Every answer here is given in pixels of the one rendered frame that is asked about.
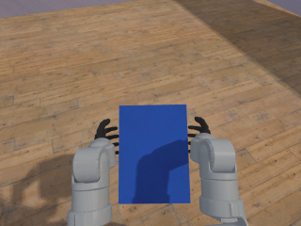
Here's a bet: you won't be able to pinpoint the right robot forearm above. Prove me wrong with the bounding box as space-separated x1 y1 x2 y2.
190 133 248 226

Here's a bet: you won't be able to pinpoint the robot left hand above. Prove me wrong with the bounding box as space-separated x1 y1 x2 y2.
94 119 119 154

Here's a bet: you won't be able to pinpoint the left robot forearm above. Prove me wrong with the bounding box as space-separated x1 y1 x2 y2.
67 137 117 226

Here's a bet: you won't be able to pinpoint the robot right hand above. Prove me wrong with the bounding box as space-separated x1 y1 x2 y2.
187 117 211 153

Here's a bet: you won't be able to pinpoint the carton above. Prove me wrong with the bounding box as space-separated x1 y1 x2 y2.
119 105 191 204

